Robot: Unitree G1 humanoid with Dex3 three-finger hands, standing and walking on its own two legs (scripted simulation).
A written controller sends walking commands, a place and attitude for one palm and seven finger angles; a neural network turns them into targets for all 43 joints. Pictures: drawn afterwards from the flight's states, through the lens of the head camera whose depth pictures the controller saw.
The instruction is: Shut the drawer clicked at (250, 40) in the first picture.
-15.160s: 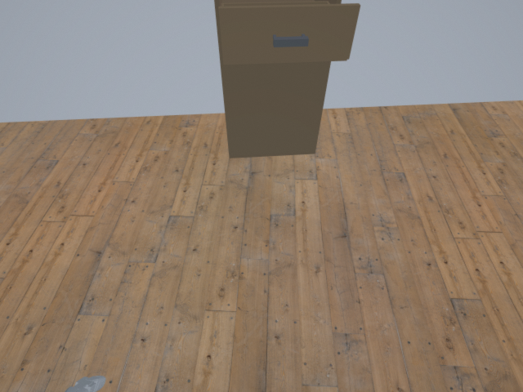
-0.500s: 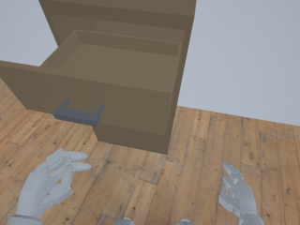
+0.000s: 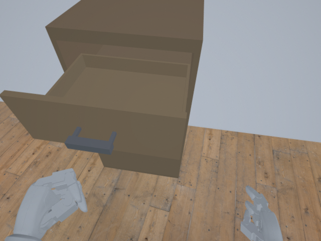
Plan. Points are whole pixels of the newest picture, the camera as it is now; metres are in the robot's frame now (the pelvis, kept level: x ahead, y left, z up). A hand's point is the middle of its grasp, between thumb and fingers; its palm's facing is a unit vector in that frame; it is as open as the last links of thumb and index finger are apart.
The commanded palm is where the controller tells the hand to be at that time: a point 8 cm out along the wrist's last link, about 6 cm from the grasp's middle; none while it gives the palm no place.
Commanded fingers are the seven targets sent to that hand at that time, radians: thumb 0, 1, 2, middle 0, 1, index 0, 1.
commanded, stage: raise the hand and make a fist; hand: left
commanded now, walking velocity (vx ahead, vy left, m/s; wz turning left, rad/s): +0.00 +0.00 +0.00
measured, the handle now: (92, 138) +0.34 +0.21 +0.07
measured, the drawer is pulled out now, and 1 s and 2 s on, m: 0.29 0.29 0.29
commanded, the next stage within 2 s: bring the fist close to the handle in 0.78 s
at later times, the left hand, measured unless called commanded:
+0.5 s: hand (57, 186) +0.18 +0.19 +0.16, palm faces +0.02 -0.99 -0.14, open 3.3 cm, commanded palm +0.12 +0.24 +0.17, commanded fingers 0.00 0.90 0.90 -1.40 -1.60 -1.40 -1.60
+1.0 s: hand (52, 186) +0.18 +0.21 +0.15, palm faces +0.04 -0.99 -0.12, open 3.3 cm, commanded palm +0.14 +0.25 +0.15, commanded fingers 0.00 0.90 0.90 -1.40 -1.60 -1.40 -1.60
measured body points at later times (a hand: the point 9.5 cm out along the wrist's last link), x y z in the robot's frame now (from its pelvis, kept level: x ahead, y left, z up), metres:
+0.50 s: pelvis +0.01 -0.01 +0.02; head -0.02 -0.03 +0.47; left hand +0.17 +0.25 +0.17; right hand +0.22 -0.21 -0.02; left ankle -0.03 +0.10 -0.70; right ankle +0.02 -0.12 -0.70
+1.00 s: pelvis +0.00 -0.03 +0.02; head -0.02 -0.05 +0.47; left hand +0.17 +0.26 +0.16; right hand +0.20 -0.26 -0.03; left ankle -0.03 +0.10 -0.70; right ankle +0.02 -0.12 -0.70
